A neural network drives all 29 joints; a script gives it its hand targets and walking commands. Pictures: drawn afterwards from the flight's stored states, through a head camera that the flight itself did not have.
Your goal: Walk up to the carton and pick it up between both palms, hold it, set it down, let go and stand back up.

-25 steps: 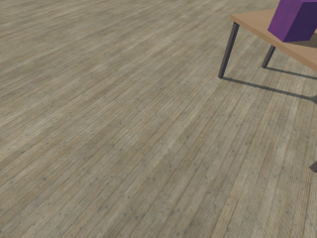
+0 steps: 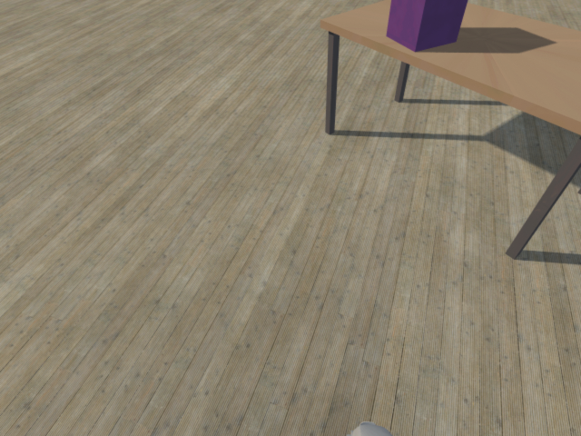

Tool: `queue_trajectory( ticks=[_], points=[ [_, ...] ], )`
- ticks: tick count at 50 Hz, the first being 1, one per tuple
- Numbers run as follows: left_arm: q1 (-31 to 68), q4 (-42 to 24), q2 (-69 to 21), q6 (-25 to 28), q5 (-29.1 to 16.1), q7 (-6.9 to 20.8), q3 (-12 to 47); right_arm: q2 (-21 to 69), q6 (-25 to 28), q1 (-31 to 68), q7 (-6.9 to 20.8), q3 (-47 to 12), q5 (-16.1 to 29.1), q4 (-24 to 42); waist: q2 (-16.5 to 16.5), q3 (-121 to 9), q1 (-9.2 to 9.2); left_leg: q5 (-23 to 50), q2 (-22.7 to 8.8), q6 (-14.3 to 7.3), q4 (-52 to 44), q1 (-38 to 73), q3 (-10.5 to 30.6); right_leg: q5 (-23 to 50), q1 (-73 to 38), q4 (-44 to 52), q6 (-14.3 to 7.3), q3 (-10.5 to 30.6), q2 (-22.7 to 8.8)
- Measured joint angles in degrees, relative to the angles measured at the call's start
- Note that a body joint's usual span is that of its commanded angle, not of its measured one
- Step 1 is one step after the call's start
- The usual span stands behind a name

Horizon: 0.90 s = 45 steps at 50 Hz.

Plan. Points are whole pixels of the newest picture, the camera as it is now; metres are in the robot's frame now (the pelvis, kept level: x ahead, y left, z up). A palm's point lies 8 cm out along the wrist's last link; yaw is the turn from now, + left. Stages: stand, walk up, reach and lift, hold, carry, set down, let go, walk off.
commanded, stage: walk up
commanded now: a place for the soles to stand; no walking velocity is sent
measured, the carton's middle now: (427, 6) +1.63 -0.59 +0.01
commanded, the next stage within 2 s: none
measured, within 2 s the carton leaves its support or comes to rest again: neither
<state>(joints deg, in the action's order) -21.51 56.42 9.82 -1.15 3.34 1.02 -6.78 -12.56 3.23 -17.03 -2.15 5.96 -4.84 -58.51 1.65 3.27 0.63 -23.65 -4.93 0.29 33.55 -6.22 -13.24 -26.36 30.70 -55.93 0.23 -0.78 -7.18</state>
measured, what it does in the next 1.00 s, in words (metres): walks ahead, turning right: right foot, then left foot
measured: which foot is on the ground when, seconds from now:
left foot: down 0.00-0.08, up 0.10-0.44, down 0.46-0.98, up 1.00-1.00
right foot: up 0.00-0.08, down 0.10-0.46, up 0.48-0.94, down 0.96-1.00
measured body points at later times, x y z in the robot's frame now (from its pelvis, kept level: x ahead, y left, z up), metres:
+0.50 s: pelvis +0.23 +0.04 -0.04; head +0.23 +0.07 +0.41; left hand +0.31 +0.28 -0.19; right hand +0.29 -0.26 -0.11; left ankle +0.34 +0.13 -0.73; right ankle +0.10 -0.16 -0.70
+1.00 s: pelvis +0.48 +0.06 -0.03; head +0.51 +0.02 +0.42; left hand +0.75 +0.13 -0.13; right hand +0.27 -0.09 -0.16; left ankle +0.36 +0.15 -0.68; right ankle +0.52 -0.05 -0.73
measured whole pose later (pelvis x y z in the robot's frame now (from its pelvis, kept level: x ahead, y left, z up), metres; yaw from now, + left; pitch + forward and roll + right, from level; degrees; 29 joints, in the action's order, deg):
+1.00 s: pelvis +0.48 +0.06 -0.03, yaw -38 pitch -2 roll -2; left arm -9.4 36.0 10.5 1.2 3.4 0.3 -2.5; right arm -13.8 -1.3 -30.6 0.3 -0.4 -1.6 -46.8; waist 3.7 9.1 4.4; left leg -31.5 -3.3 -0.3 55.4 -6.7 -18.5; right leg -11.8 27.1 -41.1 -6.8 -8.4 4.5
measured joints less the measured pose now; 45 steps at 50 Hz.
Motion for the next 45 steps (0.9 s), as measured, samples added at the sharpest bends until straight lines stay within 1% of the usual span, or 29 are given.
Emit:
queue_trajectory(
  ticks=[2, 3, 4, 5, 6, 7, 8, 9, 11, 12, 14, 15, 17, 20, 22, 23, 24, 25, 26, 28, 29, 31, 33, 35, 37, 38, 40, 43, 45],
  points=[
    [0.11, -2.39, 1.37, 0.51, -0.21, 0.48, -0.61, -1.98, -0.74, -0.01, 0.50, 0.64, -0.08, 0.02, 1.64, 0.16, -0.92, -3.46, -2.14, -0.19, 3.01, 1.66, -1.34, 0.89, -2.00, 4.35, -0.35, -1.27, -1.30],
    [-0.31, -3.65, 2.01, 1.00, -0.26, 0.63, -0.76, -2.82, -1.42, 0.11, 0.67, 0.95, -0.20, 0.00, 2.52, -0.01, -1.25, -6.42, -3.38, -0.84, 5.67, 2.03, -1.56, 2.59, -3.85, 6.31, -0.76, -2.36, -1.60],
    [-1.18, -4.97, 2.90, 1.76, -0.29, 0.64, -0.86, -3.37, -2.12, 0.07, 0.84, 1.16, -0.28, 0.17, 3.05, -0.76, -1.49, -10.40, -4.30, -2.06, 9.40, 1.42, -0.90, 3.53, -5.87, 7.77, -1.42, -2.78, -1.24],
    [-2.11, -6.28, 3.88, 2.69, -0.45, 0.44, -0.93, -3.78, -2.87, 0.24, 1.23, 1.16, -0.36, 0.54, 3.38, -1.59, -2.03, -13.83, -4.82, -3.58, 15.02, -0.56, 0.88, 5.10, -6.36, 7.76, -0.68, -2.56, -0.18],
    [-2.51, -6.98, 4.33, 3.40, -0.63, 0.14, -0.89, -4.38, -3.75, 0.98, 1.93, 0.98, -0.04, 1.12, 4.01, -1.68, -2.94, -14.60, -4.30, -4.09, 22.85, -3.56, 3.95, 5.13, -5.23, 4.63, 0.37, -2.22, 1.12],
    [-2.81, -6.97, 4.08, 3.52, -1.01, -0.27, -0.60, -5.20, -4.46, 1.89, 2.83, 0.63, 0.45, 2.09, 5.02, -1.61, -3.68, -12.97, -2.77, -3.86, 30.24, -6.80, 7.57, 3.68, -4.82, 2.25, 0.96, -1.98, 2.58],
    [-3.24, -6.47, 3.20, 3.28, -1.45, -0.85, -0.12, -5.99, -4.63, 2.77, 3.74, 0.30, 0.75, 3.47, 6.24, -1.62, -4.01, -11.19, -1.00, -3.46, 36.29, -10.13, 10.54, 2.35, -5.32, 1.68, 1.37, -1.75, 4.10],
    [-3.88, -5.89, 2.19, 2.95, -1.54, -1.44, 0.43, -6.41, -4.40, 3.57, 4.46, -0.03, 1.08, 5.18, 7.09, -1.84, -4.00, -9.91, 0.50, -2.96, 40.58, -13.63, 12.24, 2.11, -6.25, 2.54, 1.97, -1.29, 5.39],
    [-4.89, -4.79, 0.50, 2.52, -1.09, -2.34, 1.46, -6.13, -3.27, 4.96, 5.41, -0.80, 1.90, 8.78, 7.31, -1.85, -3.97, -8.02, 1.81, -1.63, 42.82, -19.91, 12.85, 2.01, -8.67, 5.26, 1.05, -0.35, 6.83],
    [-5.33, -4.52, -0.11, 2.43, -0.79, -2.56, 1.81, -5.67, -2.74, 5.58, 5.91, -1.21, 2.20, 10.75, 6.74, -1.78, -4.04, -7.70, 1.94, -1.21, 41.24, -22.65, 12.95, 1.99, -9.73, 6.75, 0.67, 0.35, 7.12],
    [-5.95, -4.51, -0.65, 2.43, -0.24, -2.63, 2.55, -4.62, -2.00, 6.51, 6.68, -2.06, 2.64, 14.61, 4.79, -1.74, -4.49, -7.53, 1.40, -0.62, 34.69, -26.74, 13.39, 2.23, -11.26, 9.30, -0.03, 2.09, 7.14],
    [-6.10, -4.68, -0.76, 2.66, -0.02, -2.56, 2.82, -4.15, -1.73, 6.94, 6.95, -2.34, 2.75, 16.37, 3.77, -1.58, -4.67, -6.38, 0.88, -0.68, 30.87, -28.13, 13.98, 2.13, -11.87, 10.21, -0.19, 3.02, 7.06],
    [-6.00, -5.24, -0.75, 3.02, 0.31, -2.12, 3.11, -3.50, -1.03, 7.42, 7.19, -2.48, 2.89, 19.05, 2.15, -1.15, -4.90, -1.20, -0.32, -0.79, 24.92, -29.80, 15.03, 1.60, -13.25, 11.50, -0.45, 4.73, 6.79],
    [-5.62, -6.26, -0.08, 3.17, 0.91, -1.13, 2.83, -3.03, -0.93, 6.96, 6.71, -2.40, 3.13, 20.59, -0.02, -1.57, -4.60, 6.37, -1.38, -1.28, 20.78, -30.06, 14.61, -1.11, -15.23, 12.04, -0.21, 7.50, 5.80],
    [-5.53, -7.16, 0.76, 2.87, 1.14, -0.70, 2.36, -3.07, -0.64, 5.30, 6.31, -2.32, 3.16, 21.04, -1.23, -2.71, -3.88, 7.48, -1.38, -1.51, 17.20, -27.13, 13.05, -3.26, -16.09, 11.25, -0.42, 9.31, 4.64],
    [-5.70, -7.64, 1.21, 2.92, 1.35, -0.59, 2.12, -3.18, -0.27, 4.31, 6.01, -2.22, 3.20, 21.36, -1.78, -3.32, -3.18, 6.84, -1.01, -1.52, 15.33, -24.88, 12.06, -5.13, -15.91, 9.50, -0.93, 10.43, 4.02],
    [-5.40, -8.02, 2.20, 2.91, 1.38, -0.49, 1.77, -2.65, 0.28, 3.83, 5.44, -2.19, 3.15, 21.30, -3.47, -3.25, -2.02, 4.99, -0.20, -1.36, 17.39, -24.72, 10.22, -6.93, -14.70, 5.28, -2.05, 12.35, 3.18],
    [-4.91, -8.38, 3.16, 2.79, 1.04, -0.32, 1.39, -2.25, 0.80, 3.17, 4.81, -2.41, 2.79, 21.13, -4.44, -3.16, -1.00, 2.62, -0.12, -1.31, 20.36, -24.90, 8.62, -6.81, -12.24, -1.86, -2.56, 13.84, 3.92],
    [-4.22, -8.95, 4.09, 2.50, 0.46, -0.21, 1.04, -1.98, 1.00, 2.03, 4.27, -2.72, 2.60, 20.50, -4.69, -3.28, -0.24, 0.46, -0.47, -1.43, 22.29, -24.64, 7.61, -5.35, -9.37, -9.58, -2.65, 13.80, 5.50],
    [-2.10, -10.43, 5.90, 1.95, 0.24, -0.47, 0.32, -1.40, 0.65, -0.91, 3.70, -3.15, 3.23, 17.46, -4.61, -3.55, 0.60, -1.20, -1.01, -1.85, 22.03, -22.22, 6.59, -0.64, -3.90, -22.56, -2.72, 9.89, 7.51],
    [-0.86, -11.19, 6.62, 1.91, 0.30, -0.62, -0.04, -1.12, 0.25, -2.42, 3.42, -3.37, 3.26, 15.72, -4.55, -3.58, 0.70, -3.79, -0.96, -2.16, 19.90, -20.12, 6.53, 2.52, -1.50, -26.10, -2.44, 7.26, 7.52],
    [1.30, -12.77, 7.63, 2.20, 0.21, -0.72, -0.61, -0.60, -0.42, -4.56, 3.23, -3.84, 2.46, 12.45, -5.08, -2.93, 0.98, -2.31, -0.52, -2.58, 15.68, -15.97, 4.50, 7.14, 2.10, -27.85, -1.82, 3.36, 6.08],
    [2.87, -14.03, 8.04, 2.34, -0.27, -0.58, -0.72, -0.42, -0.22, -6.51, 3.32, -4.23, 1.72, 10.55, -5.43, -2.15, 1.41, -0.54, 0.42, -2.71, 10.92, -11.74, 1.90, 10.47, 4.96, -26.35, -1.56, 1.75, 5.11],
    [4.22, -15.06, 7.40, 1.97, -0.79, -0.26, -0.29, -0.81, 0.00, -8.60, 3.34, -4.32, 1.16, 9.89, -4.21, -1.48, 2.27, -0.44, 1.23, -3.81, 7.07, -8.47, 0.21, 11.43, 6.84, -22.51, -1.28, 0.17, 4.49],
    [5.55, -15.99, 6.54, 1.58, -1.08, 0.21, 0.23, -0.97, 0.09, -10.34, 3.09, -4.35, 1.12, 9.75, -3.08, -0.35, 3.10, -0.63, 2.31, -4.63, 3.76, -5.47, -1.41, 13.63, 7.98, -17.57, -1.54, -0.14, 4.35],
    [6.22, -16.38, 6.01, 1.34, -1.19, 0.43, 0.56, -1.02, 0.05, -11.06, 2.90, -4.47, 1.09, 9.77, -2.48, 0.29, 3.46, -0.76, 2.83, -4.89, 2.17, -3.99, -2.19, 15.12, 8.04, -14.01, -1.74, -0.29, 4.48],
    [7.64, -17.37, 4.76, 0.82, -1.41, 0.82, 1.36, -1.01, -0.17, -12.35, 2.55, -4.74, 0.82, 9.98, -1.27, 1.64, 4.02, -1.23, 3.77, -5.41, -0.39, -1.29, -3.65, 15.46, 7.04, -5.28, -2.22, -0.89, 4.89],
    [9.59, -18.59, 2.76, 0.82, -1.57, 1.18, 2.70, -1.11, -0.81, -13.56, 2.46, -5.23, 1.16, 10.53, 0.36, 3.38, 4.57, -3.00, 4.67, -5.81, -2.80, 2.58, -6.11, 15.93, 3.60, 8.37, -3.23, -3.71, 5.70],
    [10.63, -18.94, 1.68, 0.93, -1.36, 1.30, 3.31, -1.38, -1.45, -14.01, 2.39, -5.61, 1.50, 11.07, 1.18, 4.21, 4.93, -5.24, 4.80, -5.74, -2.92, 4.86, -7.96, 16.77, 1.05, 13.56, -4.05, -6.15, 7.00]
  ],
)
